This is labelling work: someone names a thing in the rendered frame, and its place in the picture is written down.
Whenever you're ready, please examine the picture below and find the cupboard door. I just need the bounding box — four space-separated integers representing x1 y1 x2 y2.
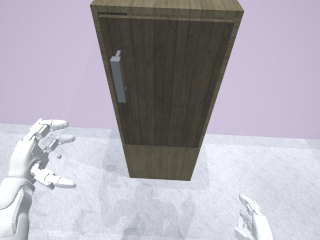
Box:
98 14 235 148

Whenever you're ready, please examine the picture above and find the handle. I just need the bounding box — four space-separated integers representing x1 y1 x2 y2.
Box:
110 50 127 103

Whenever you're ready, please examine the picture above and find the left robot hand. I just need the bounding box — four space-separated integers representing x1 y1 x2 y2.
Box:
8 118 76 190

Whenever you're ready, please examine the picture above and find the robot left forearm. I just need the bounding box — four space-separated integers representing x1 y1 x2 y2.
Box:
0 177 36 240

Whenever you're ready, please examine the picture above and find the right robot hand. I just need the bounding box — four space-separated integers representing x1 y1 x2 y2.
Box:
234 193 275 240

